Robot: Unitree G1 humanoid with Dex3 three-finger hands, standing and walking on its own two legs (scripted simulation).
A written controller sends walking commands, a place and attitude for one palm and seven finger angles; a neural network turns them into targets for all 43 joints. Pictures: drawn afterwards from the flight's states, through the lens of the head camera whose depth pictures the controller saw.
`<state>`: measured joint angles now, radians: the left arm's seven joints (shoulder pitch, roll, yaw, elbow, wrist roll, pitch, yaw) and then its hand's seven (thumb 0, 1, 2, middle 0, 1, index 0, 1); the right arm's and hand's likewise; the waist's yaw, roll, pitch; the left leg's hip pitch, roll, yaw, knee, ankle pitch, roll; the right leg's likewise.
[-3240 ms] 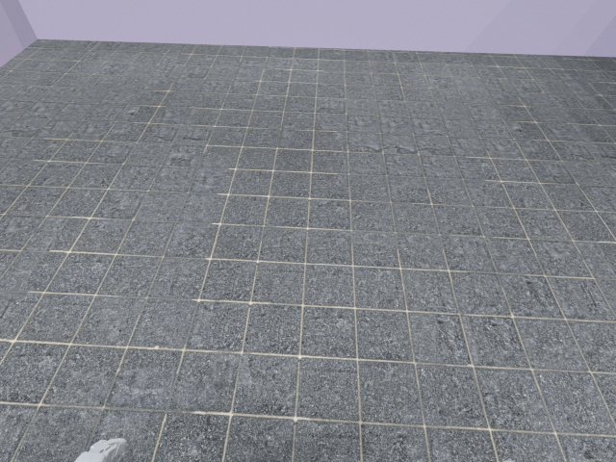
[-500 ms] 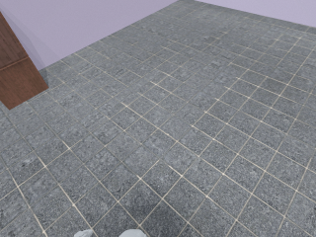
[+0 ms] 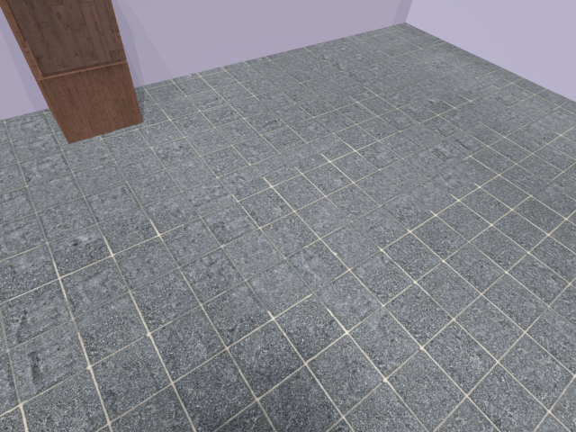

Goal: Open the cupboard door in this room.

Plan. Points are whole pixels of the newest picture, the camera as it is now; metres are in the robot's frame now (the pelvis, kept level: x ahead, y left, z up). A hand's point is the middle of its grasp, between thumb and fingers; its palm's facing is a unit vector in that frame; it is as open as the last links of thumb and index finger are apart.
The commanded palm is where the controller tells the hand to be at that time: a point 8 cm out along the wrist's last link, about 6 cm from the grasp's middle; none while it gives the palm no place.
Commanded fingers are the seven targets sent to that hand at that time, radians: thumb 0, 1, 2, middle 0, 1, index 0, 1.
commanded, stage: turn or walk to find it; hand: left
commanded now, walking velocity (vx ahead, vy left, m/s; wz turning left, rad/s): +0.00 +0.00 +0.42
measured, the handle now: out of the picture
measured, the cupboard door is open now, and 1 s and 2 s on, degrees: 0 0 0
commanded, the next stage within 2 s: stand and wait in 0.28 s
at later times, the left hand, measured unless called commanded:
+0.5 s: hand out of the picture -0.03 +0.16 -0.16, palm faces +0.18 -0.95 -0.25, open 7.4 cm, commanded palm none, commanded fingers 0.00 0.90 0.90 -0.20 -0.30 -0.20 -0.30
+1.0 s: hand out of the picture -0.14 +0.17 -0.18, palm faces +0.24 -0.96 -0.18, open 7.4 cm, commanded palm none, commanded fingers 0.00 0.90 0.90 -0.20 -0.30 -0.20 -0.30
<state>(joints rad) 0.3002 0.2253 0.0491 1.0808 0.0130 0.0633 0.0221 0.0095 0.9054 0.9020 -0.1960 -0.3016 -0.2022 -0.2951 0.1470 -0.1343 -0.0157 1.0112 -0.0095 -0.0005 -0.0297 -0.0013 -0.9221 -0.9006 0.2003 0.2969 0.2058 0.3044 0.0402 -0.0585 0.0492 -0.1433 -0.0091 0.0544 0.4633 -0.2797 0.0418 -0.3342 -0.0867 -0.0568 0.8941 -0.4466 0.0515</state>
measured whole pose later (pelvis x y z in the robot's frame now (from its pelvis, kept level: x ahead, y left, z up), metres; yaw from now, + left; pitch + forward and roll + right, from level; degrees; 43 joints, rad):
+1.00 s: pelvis -0.09 +0.01 +0.00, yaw +10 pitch -3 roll +0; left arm 0.30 0.17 0.02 1.14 0.02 0.03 0.02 0.01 0.90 0.90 -0.20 -0.30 -0.20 -0.30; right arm 0.24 -0.16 -0.02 1.11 -0.01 0.01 -0.02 0.01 -0.94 -0.90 0.20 0.30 0.21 0.30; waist 0.03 -0.02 0.04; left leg -0.15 -0.01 0.05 0.47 -0.28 0.03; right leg -0.21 -0.10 -0.11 0.46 -0.20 0.05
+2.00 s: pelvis -0.09 -0.02 +0.00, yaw +12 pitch -1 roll +0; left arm 0.27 0.14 0.03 1.11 0.01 0.02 0.03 0.01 0.90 0.90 -0.20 -0.30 -0.20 -0.30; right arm 0.31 -0.13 -0.02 1.12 -0.01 0.02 -0.01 0.00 -0.91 -0.90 0.20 0.30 0.20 0.30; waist 0.00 0.00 0.04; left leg -0.22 0.02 0.01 0.52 -0.28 -0.01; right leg -0.26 -0.08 -0.16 0.50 -0.22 0.01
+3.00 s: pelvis -0.09 -0.01 -0.01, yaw +30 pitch -2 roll +0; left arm 0.27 0.22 0.05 1.07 0.01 0.06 0.03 0.01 0.91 0.90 -0.20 -0.30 -0.21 -0.30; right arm 0.16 -0.19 -0.04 1.04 -0.01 0.02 -0.01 0.01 -0.91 -0.90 0.20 0.30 0.20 0.30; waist 0.02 -0.05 0.10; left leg -0.24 -0.01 0.05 0.56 -0.29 0.05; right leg -0.29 -0.07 -0.09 0.86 -0.52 0.03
